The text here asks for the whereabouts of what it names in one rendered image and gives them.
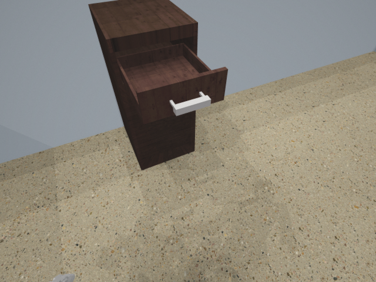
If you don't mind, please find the drawer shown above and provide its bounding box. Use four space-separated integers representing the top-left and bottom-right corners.
116 43 228 124

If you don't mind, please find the handle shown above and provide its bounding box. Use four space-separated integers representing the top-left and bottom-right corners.
170 92 211 116

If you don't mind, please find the cabinet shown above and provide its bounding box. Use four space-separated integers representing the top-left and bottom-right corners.
88 0 198 170

